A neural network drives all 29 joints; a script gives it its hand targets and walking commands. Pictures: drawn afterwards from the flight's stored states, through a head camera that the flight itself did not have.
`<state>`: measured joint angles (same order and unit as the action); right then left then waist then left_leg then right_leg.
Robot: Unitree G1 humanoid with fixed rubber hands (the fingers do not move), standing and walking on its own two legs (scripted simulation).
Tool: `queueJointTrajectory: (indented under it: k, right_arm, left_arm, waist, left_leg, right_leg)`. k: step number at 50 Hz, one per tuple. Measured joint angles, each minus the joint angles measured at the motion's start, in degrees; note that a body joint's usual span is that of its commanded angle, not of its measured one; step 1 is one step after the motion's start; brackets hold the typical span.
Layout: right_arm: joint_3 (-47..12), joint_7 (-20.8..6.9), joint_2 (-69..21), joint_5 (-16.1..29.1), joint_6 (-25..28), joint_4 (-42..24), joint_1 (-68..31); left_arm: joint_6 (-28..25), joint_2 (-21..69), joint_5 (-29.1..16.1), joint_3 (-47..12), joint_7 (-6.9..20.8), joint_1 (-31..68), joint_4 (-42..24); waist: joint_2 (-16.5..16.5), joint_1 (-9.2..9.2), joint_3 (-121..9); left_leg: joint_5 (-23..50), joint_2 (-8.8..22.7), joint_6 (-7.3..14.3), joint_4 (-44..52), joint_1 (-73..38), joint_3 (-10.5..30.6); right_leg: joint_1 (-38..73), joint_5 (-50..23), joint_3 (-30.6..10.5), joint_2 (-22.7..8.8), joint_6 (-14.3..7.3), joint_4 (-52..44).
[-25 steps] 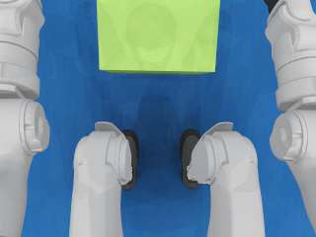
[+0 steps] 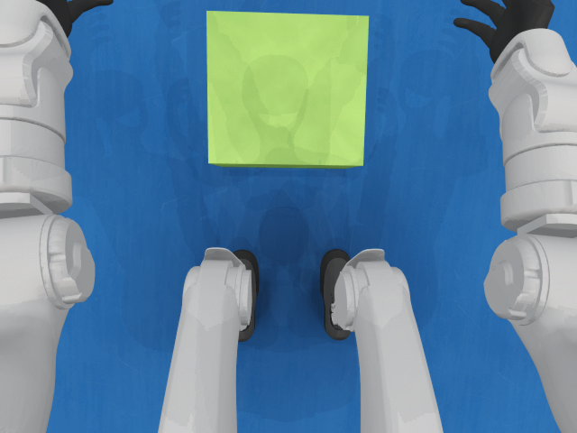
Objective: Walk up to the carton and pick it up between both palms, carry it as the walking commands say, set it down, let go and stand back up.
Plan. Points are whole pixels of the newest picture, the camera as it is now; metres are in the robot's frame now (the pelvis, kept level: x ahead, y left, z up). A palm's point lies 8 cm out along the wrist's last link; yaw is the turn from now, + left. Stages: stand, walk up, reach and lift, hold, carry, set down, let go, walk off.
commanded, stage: set down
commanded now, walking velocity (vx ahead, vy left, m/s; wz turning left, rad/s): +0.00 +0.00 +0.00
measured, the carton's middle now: (285, 101) +0.55 +0.02 -0.43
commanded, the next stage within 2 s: let go in 0.58 s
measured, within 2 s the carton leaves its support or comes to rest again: neither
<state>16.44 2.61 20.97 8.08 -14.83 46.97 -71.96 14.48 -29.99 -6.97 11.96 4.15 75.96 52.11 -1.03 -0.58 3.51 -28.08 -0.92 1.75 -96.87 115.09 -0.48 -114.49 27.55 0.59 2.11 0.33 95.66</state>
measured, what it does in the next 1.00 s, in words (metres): rises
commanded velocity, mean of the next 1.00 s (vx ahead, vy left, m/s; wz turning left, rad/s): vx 0.00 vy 0.00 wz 0.00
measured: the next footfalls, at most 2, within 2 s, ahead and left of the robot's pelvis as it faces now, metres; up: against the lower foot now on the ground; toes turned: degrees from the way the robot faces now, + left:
none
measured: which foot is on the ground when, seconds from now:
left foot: down 0.00-1.00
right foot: down 0.00-1.00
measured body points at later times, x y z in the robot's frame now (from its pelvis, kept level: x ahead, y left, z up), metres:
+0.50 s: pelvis +0.02 +0.00 +0.13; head +0.34 +0.02 +0.45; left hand +0.57 +0.26 +0.04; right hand +0.56 -0.20 +0.04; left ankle +0.10 +0.10 -0.48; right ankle +0.10 -0.11 -0.48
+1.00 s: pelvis +0.07 +0.00 +0.20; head +0.32 +0.01 +0.57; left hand +0.46 +0.27 +0.09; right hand +0.46 -0.22 +0.09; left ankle +0.10 +0.10 -0.48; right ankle +0.10 -0.12 -0.48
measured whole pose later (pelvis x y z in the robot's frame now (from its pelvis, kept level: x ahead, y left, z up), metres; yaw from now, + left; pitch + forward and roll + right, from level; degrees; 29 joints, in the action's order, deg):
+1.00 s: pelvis +0.07 +0.00 +0.20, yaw +2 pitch +36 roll +0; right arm 12.5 -4.1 14.4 0.2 -8.7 33.2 -30.2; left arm 8.3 -18.9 0.4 12.5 5.1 33.3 36.0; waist -0.7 -0.5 -3.3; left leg -15.0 -2.2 0.8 -45.9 67.2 1.3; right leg -67.1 15.2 -1.3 1.6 -0.2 45.9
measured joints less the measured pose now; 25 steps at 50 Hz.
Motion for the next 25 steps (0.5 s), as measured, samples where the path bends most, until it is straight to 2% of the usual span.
queueJointTrajectory:
  k: [10,25]
  right_arm:
    - [1.5,-1.4,-0.9,-1.8,-0.3,1.4,0.5]
    - [2.8,-2.3,-3.3,-4.5,1.1,-0.1,5.8]
  left_arm:
    - [-0.1,0.9,2.1,1.7,1.5,-0.3,2.2]
    - [-2.1,2.6,3.8,3.5,3.2,-5.4,1.7]
  waist:
    - [-0.2,-0.42,-2.9]
    - [0.1,-0.30,-3.8]
  left_leg:
    - [3.8,-0.3,-0.3,12.6,-8.5,0.2]
    - [10.6,-0.8,-0.5,33.5,-24.3,0.8]
  right_leg:
    - [8.3,-3.7,-0.7,0.1,0.1,-12.4]
    - [24.1,-10.3,-1.4,-0.1,0.1,-33.1]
